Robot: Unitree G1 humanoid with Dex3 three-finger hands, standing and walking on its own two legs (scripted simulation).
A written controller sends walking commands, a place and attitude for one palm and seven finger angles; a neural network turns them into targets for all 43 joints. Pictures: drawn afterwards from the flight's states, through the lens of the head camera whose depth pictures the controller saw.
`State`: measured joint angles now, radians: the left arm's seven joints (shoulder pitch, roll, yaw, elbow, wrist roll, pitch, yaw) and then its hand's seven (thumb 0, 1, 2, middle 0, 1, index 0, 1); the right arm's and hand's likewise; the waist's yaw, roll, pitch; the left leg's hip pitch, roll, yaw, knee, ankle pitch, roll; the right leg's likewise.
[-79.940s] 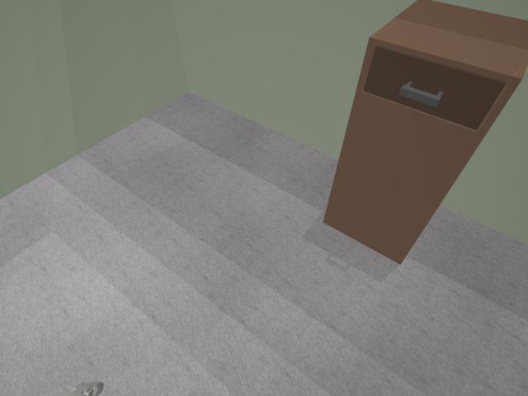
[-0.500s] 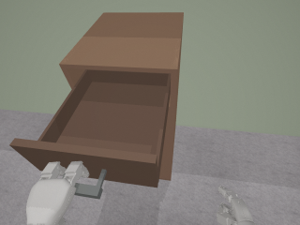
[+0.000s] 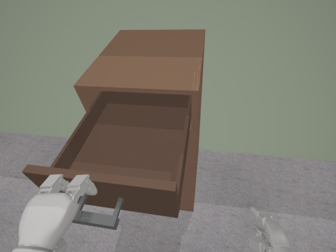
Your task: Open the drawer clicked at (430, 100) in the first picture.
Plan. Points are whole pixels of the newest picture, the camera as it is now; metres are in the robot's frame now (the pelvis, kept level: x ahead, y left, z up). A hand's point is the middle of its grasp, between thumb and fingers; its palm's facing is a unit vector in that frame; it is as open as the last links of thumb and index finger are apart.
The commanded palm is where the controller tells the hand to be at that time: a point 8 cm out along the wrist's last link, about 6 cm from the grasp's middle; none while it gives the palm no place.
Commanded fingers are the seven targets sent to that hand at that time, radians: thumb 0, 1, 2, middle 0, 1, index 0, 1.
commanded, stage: lift the hand off the handle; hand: left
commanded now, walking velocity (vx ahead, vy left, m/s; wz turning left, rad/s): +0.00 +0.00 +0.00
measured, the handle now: (97, 209) +0.19 +0.19 +0.04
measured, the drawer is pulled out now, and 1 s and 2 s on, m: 0.30 0.30 0.30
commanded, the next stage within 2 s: draw the hand back to the body in 0.72 s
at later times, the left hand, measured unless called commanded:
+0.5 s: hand (56, 188) +0.18 +0.22 +0.17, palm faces +0.16 -0.12 -0.98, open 13.7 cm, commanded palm +0.14 +0.22 +0.22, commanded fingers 0.00 -0.50 0.30 -0.30 -1.20 -0.30 -1.20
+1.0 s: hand (45, 193) +0.16 +0.23 +0.18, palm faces +0.09 -0.10 -0.99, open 13.8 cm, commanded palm +0.13 +0.23 +0.24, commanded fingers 0.00 -0.50 0.30 -0.30 -1.20 -0.30 -1.20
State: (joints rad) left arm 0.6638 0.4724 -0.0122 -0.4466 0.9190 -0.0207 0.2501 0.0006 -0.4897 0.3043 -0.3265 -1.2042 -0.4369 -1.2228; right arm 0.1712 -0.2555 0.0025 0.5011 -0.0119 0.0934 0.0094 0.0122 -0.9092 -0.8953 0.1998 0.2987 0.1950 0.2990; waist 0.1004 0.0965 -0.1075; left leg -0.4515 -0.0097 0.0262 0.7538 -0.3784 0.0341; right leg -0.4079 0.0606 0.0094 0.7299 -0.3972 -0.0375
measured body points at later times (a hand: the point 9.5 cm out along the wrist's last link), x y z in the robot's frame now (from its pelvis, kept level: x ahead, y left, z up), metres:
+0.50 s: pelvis +0.00 +0.01 +0.02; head -0.01 -0.04 +0.46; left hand +0.16 +0.22 +0.22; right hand +0.23 -0.18 -0.06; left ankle +0.01 +0.10 -0.71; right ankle -0.01 -0.10 -0.71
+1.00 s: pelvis +0.00 +0.00 +0.02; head -0.02 -0.04 +0.47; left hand +0.15 +0.23 +0.23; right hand +0.23 -0.19 -0.06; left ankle +0.01 +0.10 -0.71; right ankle -0.01 -0.10 -0.71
